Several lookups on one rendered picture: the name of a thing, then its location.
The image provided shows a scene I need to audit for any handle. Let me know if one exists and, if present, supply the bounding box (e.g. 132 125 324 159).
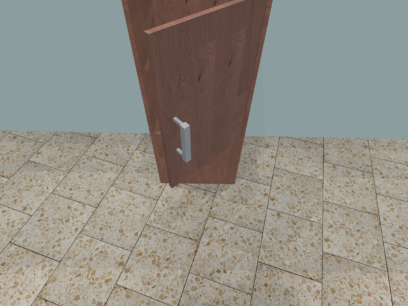
173 117 191 162

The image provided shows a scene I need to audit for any cupboard door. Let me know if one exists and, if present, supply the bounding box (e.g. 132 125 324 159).
144 0 267 188

